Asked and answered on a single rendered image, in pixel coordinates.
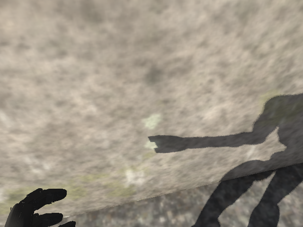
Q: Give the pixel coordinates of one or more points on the robot left hand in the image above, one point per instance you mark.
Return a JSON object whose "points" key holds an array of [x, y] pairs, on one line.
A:
{"points": [[22, 213]]}

